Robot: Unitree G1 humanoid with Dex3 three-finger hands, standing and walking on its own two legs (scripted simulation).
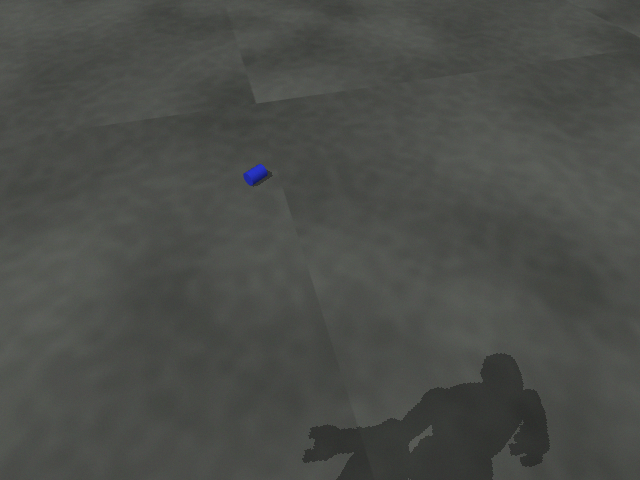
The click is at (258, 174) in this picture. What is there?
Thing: lying can
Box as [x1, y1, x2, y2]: [243, 164, 266, 185]
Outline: 261,164 258,164 243,174 245,180 250,185 266,175 266,170
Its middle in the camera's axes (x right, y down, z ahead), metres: -0.34 -0.31 +1.90
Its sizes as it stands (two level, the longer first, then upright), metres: 0.094 0.068 0.068
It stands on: the floor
